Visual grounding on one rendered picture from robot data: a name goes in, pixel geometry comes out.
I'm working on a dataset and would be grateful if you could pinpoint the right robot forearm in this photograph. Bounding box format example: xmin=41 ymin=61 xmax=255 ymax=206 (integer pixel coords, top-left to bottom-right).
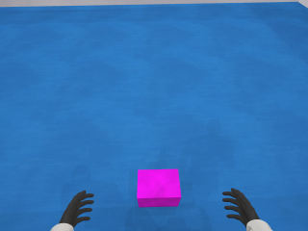
xmin=246 ymin=219 xmax=273 ymax=231

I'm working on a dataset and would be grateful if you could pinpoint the carton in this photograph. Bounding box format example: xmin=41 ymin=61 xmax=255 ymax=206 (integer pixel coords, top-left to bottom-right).
xmin=137 ymin=168 xmax=182 ymax=208

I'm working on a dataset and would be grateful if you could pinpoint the left robot hand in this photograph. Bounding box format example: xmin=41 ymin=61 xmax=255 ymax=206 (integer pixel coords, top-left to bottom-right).
xmin=59 ymin=191 xmax=94 ymax=228

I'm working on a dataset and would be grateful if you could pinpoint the right robot hand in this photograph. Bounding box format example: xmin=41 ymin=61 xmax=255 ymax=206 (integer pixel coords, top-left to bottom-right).
xmin=222 ymin=188 xmax=260 ymax=228

